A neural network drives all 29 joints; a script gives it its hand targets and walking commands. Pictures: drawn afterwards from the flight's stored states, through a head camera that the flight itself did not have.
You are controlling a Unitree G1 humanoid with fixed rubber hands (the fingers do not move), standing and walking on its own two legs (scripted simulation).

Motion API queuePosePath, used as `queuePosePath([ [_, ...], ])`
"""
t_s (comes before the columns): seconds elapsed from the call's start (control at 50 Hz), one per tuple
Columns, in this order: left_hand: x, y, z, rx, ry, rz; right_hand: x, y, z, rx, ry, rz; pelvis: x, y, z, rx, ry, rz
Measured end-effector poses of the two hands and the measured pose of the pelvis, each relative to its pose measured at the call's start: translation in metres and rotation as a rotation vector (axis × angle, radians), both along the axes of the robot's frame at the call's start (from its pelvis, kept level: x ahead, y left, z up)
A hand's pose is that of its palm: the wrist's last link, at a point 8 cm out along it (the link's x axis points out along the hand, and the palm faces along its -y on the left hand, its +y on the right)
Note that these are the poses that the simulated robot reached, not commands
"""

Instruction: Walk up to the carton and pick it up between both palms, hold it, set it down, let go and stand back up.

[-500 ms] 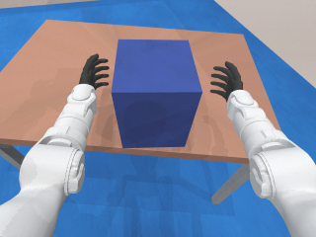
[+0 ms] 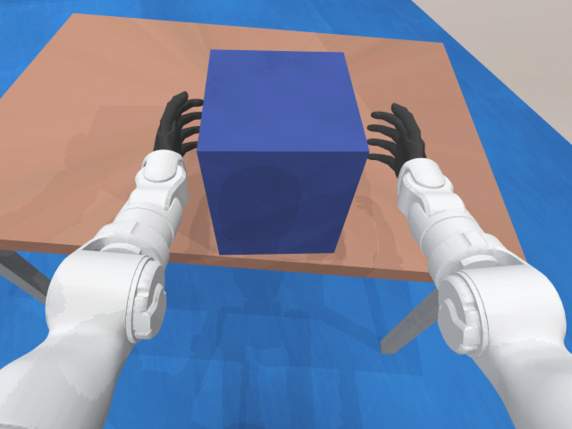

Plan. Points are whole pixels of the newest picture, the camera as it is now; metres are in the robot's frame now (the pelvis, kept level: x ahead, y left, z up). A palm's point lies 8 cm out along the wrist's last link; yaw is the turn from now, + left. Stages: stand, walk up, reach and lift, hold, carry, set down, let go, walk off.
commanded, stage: reach and lift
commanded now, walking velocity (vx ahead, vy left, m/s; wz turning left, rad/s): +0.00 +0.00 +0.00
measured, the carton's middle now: (277, 160) +0.52 +0.05 +0.05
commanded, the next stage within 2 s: none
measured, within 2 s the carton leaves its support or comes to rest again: neither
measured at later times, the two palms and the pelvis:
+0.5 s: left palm (174, 161) +0.45 +0.19 +0.11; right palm (387, 176) +0.45 -0.10 +0.10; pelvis +0.03 +0.01 +0.01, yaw -1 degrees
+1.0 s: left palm (175, 163) +0.45 +0.19 +0.11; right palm (387, 177) +0.45 -0.10 +0.10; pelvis +0.03 +0.01 +0.02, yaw -2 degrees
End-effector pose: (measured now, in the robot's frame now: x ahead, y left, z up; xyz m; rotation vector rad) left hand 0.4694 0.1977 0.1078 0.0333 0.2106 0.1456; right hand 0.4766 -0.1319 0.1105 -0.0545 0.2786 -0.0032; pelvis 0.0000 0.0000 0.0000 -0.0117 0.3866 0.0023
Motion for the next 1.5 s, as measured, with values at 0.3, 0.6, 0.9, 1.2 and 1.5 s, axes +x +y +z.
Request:
queuePosePath([
  [0.3,-0.009,-0.006,0.001,-0.003,-0.016,0.046,-0.014,0.033,-0.004,0.008,-0.09,-0.047,0.014,0.008,0.013,0.004,-0.162,-0.001],
  [0.6,-0.022,-0.011,0.0,-0.027,0.041,0.077,-0.026,0.03,-0.006,0.001,-0.076,-0.06,0.027,0.01,0.015,0.012,-0.271,-0.032],
  [0.9,-0.024,-0.011,0.0,-0.017,0.038,0.082,-0.027,0.031,-0.006,-0.002,-0.08,-0.065,0.028,0.008,0.015,0.014,-0.283,-0.033],
  [1.2,-0.024,-0.012,0.0,-0.025,0.039,0.072,-0.031,0.03,-0.007,-0.002,-0.083,-0.083,0.028,0.012,0.016,0.012,-0.279,-0.039],
  [1.5,-0.024,-0.012,0.0,-0.009,0.041,0.07,-0.031,0.029,-0.007,0.009,-0.082,-0.083,0.028,0.011,0.016,0.012,-0.277,-0.04],
])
